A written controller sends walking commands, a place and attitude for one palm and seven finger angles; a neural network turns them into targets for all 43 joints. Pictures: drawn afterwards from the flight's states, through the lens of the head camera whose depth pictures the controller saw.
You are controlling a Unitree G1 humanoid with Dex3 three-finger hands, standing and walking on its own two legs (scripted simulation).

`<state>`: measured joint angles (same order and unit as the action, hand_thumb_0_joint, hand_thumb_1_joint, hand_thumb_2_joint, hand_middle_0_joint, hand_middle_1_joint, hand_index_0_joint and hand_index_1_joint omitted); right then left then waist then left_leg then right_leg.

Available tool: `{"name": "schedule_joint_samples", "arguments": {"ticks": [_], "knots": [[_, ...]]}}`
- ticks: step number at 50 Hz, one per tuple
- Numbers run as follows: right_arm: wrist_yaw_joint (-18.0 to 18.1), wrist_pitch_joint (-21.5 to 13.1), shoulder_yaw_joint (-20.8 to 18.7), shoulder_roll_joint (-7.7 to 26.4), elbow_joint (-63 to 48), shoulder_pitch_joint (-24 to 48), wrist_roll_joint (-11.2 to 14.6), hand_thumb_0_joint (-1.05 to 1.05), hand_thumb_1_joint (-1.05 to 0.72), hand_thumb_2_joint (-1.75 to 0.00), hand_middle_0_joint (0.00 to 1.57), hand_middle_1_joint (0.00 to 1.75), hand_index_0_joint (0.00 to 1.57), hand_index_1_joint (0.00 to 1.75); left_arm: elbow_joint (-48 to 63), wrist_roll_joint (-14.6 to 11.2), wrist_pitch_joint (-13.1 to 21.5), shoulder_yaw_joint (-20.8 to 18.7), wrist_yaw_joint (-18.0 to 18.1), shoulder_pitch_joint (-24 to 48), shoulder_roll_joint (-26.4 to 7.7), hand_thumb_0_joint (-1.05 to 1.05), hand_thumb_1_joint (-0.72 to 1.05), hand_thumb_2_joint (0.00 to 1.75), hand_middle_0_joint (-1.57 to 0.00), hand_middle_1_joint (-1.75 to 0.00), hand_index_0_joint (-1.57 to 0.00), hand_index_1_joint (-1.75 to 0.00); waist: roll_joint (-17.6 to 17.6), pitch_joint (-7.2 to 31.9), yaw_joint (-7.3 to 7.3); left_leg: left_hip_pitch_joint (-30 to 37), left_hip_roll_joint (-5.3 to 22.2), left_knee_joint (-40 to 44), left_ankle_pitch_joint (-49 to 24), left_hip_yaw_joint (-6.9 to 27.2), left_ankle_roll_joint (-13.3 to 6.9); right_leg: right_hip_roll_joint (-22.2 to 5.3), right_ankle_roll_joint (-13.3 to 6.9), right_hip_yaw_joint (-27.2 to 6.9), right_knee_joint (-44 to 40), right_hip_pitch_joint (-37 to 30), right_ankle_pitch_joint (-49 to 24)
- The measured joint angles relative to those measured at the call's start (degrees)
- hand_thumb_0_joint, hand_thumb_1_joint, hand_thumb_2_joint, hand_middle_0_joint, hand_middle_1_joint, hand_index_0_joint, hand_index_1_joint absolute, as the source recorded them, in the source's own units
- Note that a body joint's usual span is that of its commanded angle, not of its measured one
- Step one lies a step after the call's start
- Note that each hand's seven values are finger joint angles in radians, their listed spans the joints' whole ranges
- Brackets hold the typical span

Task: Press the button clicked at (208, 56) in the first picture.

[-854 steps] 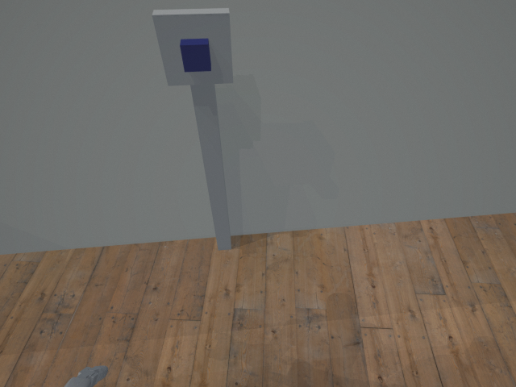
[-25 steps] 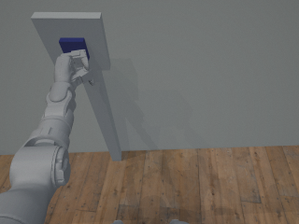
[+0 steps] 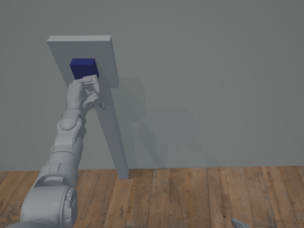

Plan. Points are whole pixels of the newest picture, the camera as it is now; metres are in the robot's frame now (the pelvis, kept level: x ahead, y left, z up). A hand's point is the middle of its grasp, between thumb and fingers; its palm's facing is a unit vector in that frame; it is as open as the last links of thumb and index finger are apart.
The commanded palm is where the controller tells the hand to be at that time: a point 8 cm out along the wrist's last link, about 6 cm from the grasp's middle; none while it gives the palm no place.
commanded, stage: pull the fist back off the button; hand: left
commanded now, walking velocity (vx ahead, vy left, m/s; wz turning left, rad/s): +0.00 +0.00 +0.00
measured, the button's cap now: (85, 70) +0.50 +0.19 +0.16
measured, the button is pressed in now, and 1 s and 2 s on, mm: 0 0 0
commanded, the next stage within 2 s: draw the hand back to the body in 0.42 s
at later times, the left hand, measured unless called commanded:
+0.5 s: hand (93, 114) +0.36 +0.15 +0.13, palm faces +0.02 -1.00 +0.00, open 3.1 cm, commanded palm +0.34 +0.20 +0.13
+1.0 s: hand (68, 137) +0.28 +0.18 +0.16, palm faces +0.05 -1.00 -0.03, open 3.1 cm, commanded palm +0.24 +0.23 +0.16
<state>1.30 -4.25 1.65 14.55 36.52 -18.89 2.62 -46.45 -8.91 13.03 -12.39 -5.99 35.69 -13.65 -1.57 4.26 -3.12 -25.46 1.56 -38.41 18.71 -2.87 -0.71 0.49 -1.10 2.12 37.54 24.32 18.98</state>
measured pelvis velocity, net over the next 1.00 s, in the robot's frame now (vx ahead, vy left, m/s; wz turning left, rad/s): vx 0.00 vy -0.01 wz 0.04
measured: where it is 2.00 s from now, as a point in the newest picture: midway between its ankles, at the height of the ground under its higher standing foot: outside the picture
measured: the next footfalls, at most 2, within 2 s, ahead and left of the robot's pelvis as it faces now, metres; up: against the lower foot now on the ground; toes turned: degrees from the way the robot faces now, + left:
none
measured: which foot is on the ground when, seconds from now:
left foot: down 0.00-1.00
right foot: down 0.00-1.00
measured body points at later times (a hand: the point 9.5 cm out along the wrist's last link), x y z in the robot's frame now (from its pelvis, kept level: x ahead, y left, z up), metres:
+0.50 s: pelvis +0.01 -0.01 +0.01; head +0.01 -0.01 +0.46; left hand +0.36 +0.20 +0.13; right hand +0.20 -0.23 -0.08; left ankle +0.01 +0.11 -0.72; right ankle +0.00 -0.11 -0.72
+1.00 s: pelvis +0.00 -0.01 +0.01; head -0.03 -0.03 +0.46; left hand +0.27 +0.23 +0.16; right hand +0.20 -0.23 -0.06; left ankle +0.01 +0.11 -0.72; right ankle +0.00 -0.11 -0.72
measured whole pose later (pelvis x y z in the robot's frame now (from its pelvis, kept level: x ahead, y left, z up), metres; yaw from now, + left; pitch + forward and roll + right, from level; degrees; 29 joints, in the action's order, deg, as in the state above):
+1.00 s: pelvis +0.00 -0.01 +0.01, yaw +2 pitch -3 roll +0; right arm 4.6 -5.3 3.1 14.7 33.7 -12.1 3.6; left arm 1.5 -14.1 -5.7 -9.5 -10.0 0.7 -13.8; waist -2.9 2.2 2.0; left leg -12.9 0.8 -31.8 16.2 -0.8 -0.2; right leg 0.1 -1.4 4.1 30.8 10.9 17.3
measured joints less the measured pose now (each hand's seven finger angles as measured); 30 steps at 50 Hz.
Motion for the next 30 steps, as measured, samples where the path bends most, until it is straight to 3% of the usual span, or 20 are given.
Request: {"name": "schedule_joint_samples", "arguments": {"ticks": [6,15,23,30], "knots": [[0.1,0.7,0.0,-0.1,-2.1,1.2,0.3,0.01,-0.91,-0.9,0.2,0.3,0.2,0.3,10.3,-0.8,-3.4,0.0,-0.4,-8.4,0.3,0.01,0.9,0.9,-1.3,-1.5,-1.3,-1.5,0.0,0.0,1.21,3.0,0.1,1.8,0.1,-0.3,0.2,0.2,-0.1,-0.3,-1.5,-2.8,0.1],[1.2,0.3,-0.2,0.3,-2.5,4.3,0.8,0.01,-0.91,-0.9,0.2,0.3,0.2,0.3,23.8,-2.6,-8.2,3.9,-1.6,-17.3,1.6,0.01,0.9,0.9,-1.3,-1.5,-1.3,-1.5,-0.3,-1.0,3.48,5.6,-0.4,2.7,0.1,1.1,0.3,-0.3,-0.1,1.1,-2.9,-6.2,0.5],[1.9,0.4,1.0,-0.6,-2.6,7.3,0.5,0.01,-0.91,-0.9,0.2,0.3,0.2,0.3,26.7,-2.0,-11.9,6.1,-0.4,-17.9,2.4,0.01,0.9,0.9,-1.3,-1.5,-1.3,-1.5,0.0,-1.6,3.42,6.5,-0.9,3.0,-0.3,1.9,0.4,-0.7,-0.2,1.9,-2.9,-7.3,0.6],[1.9,0.8,1.6,-1.2,-2.5,6.7,0.2,0.01,-0.91,-0.9,0.2,0.3,0.2,0.3,27.2,-2.1,-12.2,5.0,0.0,-17.6,2.0,0.01,0.9,0.9,-1.3,-1.5,-1.3,-1.5,-0.3,-1.5,3.14,7.2,-0.7,3.7,-0.7,1.6,0.5,-0.5,-0.3,1.5,-3.5,-7.7,0.1]]}}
